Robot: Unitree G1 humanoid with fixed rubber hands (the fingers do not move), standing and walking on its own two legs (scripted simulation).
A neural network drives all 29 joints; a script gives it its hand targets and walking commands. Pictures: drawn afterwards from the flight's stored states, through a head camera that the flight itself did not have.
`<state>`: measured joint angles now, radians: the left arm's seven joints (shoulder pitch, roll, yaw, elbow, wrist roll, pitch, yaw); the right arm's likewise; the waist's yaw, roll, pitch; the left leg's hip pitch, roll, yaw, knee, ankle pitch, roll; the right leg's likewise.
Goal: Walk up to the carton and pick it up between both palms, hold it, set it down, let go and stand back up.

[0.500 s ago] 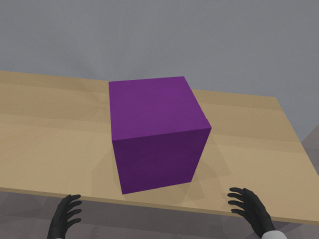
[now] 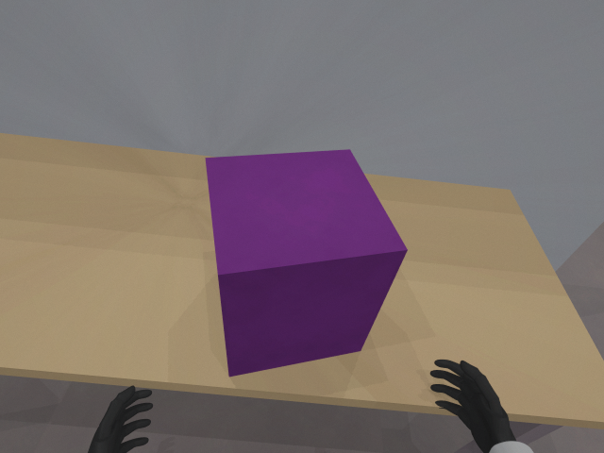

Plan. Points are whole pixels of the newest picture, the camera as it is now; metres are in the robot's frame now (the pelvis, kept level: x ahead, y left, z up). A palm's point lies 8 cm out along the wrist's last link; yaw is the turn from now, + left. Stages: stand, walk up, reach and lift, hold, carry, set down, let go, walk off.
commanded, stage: set down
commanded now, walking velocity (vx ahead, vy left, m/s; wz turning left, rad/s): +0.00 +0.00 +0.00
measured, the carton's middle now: (289, 262) +0.38 +0.03 +0.05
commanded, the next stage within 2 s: let go in 0.48 s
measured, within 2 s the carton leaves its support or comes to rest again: neither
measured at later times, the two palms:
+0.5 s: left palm out of the picture +0.15 +0.23 -0.08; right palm (485, 429) +0.18 -0.23 -0.01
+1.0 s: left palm out of the picture +0.15 +0.23 -0.09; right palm (483, 428) +0.18 -0.22 -0.01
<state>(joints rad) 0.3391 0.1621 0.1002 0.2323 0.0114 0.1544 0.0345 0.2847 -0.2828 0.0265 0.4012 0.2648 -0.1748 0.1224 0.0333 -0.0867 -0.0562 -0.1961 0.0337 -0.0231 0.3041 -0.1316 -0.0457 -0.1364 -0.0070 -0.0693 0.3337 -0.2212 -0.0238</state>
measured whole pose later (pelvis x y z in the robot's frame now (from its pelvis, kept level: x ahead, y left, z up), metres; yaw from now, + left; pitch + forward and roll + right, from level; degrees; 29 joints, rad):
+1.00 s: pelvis -0.01 +0.01 +0.00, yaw +0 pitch -2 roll +0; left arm 0.22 0.17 0.10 0.45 0.01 0.19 0.00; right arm 0.17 -0.23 0.00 0.49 0.15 -0.16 0.10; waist -0.02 -0.09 -0.01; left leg -0.16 0.03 -0.02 0.34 -0.15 -0.04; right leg -0.09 -0.01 -0.07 0.34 -0.22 -0.02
